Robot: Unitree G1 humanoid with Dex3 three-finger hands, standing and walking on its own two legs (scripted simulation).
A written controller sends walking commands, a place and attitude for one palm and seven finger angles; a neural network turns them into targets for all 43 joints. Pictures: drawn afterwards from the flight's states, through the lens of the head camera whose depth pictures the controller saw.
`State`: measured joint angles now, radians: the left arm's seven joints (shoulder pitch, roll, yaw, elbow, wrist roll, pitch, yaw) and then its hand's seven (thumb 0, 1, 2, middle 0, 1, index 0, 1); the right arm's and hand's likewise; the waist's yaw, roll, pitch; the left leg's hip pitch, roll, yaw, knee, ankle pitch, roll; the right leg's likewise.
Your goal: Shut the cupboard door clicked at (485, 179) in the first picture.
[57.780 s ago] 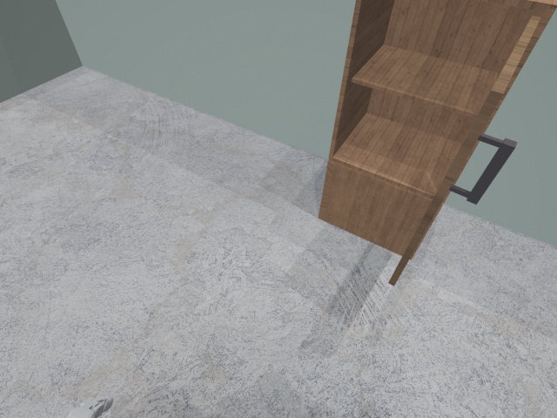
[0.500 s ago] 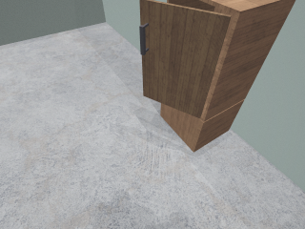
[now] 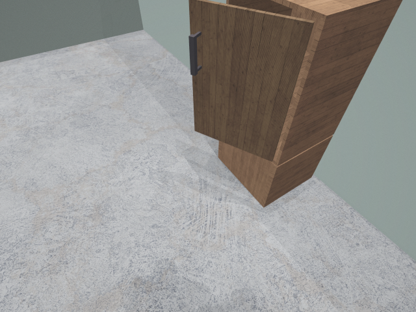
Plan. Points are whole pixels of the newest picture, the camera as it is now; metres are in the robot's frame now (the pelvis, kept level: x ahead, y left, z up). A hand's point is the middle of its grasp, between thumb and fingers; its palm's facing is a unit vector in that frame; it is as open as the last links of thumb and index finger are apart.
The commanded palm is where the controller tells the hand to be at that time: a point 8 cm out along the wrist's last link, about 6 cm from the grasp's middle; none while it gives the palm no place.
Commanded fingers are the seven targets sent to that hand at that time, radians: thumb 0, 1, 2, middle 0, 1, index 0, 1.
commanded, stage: walk to a spot facing it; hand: left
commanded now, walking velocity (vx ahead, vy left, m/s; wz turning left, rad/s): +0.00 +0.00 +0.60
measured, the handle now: (196, 53) +0.95 +0.09 +0.04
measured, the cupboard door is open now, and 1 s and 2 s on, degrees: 27 27 27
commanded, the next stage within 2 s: turn to face it in 1.92 s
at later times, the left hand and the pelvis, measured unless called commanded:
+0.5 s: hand out of the picture +0.01 +0.24 -0.18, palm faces +0.27 -0.94 -0.22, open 7.4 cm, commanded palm none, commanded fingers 0.00 0.90 0.90 -0.20 -0.30 -0.20 -0.30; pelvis -0.02 +0.03 -0.01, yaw +15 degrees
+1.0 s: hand out of the picture -0.05 +0.16 -0.15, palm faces +0.54 -0.78 -0.32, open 7.4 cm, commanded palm none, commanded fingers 0.00 0.90 0.90 -0.20 -0.30 -0.20 -0.30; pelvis +0.01 -0.05 +0.00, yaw +35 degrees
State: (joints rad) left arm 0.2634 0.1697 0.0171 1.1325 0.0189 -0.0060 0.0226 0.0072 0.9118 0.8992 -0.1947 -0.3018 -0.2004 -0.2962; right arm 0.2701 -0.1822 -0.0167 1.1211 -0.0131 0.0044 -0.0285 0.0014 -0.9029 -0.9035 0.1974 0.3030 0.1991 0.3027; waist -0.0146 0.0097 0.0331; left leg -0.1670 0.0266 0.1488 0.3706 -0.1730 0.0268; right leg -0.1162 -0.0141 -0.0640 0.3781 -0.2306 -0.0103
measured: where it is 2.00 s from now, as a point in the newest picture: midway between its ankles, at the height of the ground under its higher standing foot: outside the picture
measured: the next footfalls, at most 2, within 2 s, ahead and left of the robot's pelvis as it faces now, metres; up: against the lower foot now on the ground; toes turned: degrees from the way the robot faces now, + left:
right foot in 0.82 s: +0.07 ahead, -0.12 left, +0.00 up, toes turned +29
left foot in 1.34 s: -0.05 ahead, +0.12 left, +0.00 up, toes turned +55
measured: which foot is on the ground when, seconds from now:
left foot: down 0.00-0.80, up 0.82-1.00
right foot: down 0.00-0.32, up 0.34-0.80, down 0.82-1.00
